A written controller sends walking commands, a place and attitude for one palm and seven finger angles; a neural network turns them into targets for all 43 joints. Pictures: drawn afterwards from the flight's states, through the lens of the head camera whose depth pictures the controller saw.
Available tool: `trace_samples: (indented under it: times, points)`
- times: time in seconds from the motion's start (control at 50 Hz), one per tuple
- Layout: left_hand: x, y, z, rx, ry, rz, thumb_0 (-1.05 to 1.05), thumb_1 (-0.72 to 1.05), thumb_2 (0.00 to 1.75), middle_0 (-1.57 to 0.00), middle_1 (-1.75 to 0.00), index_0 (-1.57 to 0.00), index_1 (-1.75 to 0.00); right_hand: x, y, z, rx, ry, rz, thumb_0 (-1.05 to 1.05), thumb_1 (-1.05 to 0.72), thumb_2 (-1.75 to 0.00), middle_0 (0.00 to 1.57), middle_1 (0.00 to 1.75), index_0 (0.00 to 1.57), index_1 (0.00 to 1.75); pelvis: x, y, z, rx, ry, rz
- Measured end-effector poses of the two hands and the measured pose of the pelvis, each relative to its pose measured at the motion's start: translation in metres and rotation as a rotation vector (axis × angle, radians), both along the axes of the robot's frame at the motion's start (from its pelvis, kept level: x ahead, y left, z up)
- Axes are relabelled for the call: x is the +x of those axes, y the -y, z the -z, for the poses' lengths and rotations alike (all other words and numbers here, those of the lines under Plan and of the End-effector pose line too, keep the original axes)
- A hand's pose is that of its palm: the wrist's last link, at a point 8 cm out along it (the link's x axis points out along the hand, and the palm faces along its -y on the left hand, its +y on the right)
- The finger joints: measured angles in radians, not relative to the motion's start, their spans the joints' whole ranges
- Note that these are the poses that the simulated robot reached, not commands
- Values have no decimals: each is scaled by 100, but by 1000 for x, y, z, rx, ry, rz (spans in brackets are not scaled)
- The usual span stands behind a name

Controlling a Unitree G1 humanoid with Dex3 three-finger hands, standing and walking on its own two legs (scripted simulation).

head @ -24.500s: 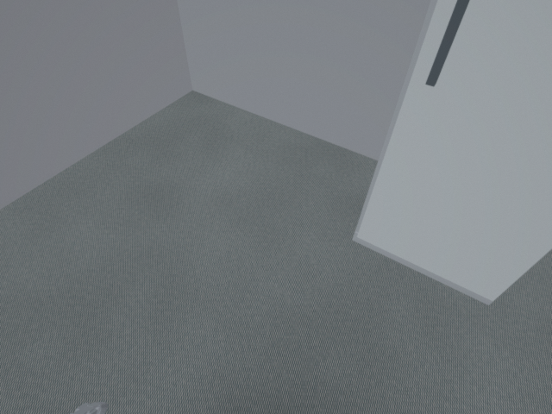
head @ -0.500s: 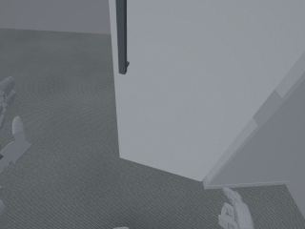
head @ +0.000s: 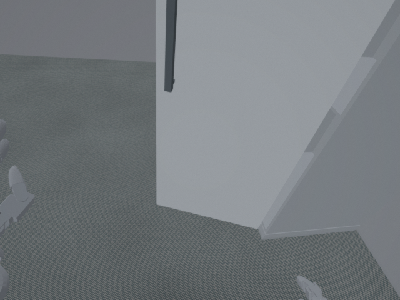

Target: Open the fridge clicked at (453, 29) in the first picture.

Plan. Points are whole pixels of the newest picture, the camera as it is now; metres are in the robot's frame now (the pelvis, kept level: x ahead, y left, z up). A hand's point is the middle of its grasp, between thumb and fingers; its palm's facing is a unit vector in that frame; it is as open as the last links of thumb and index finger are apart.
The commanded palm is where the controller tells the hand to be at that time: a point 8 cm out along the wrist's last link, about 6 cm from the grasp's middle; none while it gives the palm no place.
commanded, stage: stop stepping back and stand still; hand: left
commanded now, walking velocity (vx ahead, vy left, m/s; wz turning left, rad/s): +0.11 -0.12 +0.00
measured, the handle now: (172, 44) +0.71 +0.11 +0.21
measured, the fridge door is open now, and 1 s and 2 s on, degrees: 70 70 70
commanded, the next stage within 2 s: let the arm hang, fingers relaxed in 0.72 s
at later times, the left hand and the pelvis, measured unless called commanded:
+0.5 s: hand (10, 189) +0.22 +0.29 +0.17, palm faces +0.44 -0.80 -0.42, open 7.5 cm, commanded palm +0.15 +0.33 +0.19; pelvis +0.02 +0.03 +0.00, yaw +1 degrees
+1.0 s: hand (57, 283) +0.18 +0.28 -0.08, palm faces +0.06 -0.92 -0.38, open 7.4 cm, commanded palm none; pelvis +0.01 +0.04 +0.00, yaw +3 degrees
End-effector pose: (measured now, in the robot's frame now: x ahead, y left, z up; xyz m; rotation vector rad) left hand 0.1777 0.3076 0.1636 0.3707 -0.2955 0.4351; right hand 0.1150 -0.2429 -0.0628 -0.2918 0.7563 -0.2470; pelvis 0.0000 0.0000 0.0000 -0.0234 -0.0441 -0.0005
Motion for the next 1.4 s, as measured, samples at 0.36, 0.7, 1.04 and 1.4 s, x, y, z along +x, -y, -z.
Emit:
trace_samples:
  times: [0.36,0.7,1.04,1.4]
  points:
    - [-17,-26,-4,51,-11,-52,1,89,89,-21,-30,-21,-30,25,-23,14,9,-6,-65,2,-90,-90,20,30,21,30,7,-26,6,1,-5,-15]
    - [11,-24,-21,161,-97,12,1,89,89,-21,-30,-21,-30,79,-54,0,106,62,-109,1,-90,-90,20,30,20,30,30,-28,-6,6,-52,-7]
    - [-52,6,249,-285,-1210,34,1,90,89,-20,-30,-20,-30,24,-12,41,60,-208,-95,1,-91,-90,20,30,20,30,4,-35,2,15,-47,-49]
    - [-258,45,297,-571,-1804,-176,1,92,89,-21,-30,-20,-30,-136,-49,69,162,-716,66,1,-91,-90,20,30,20,29,-5,-33,-10,-4,-30,-49]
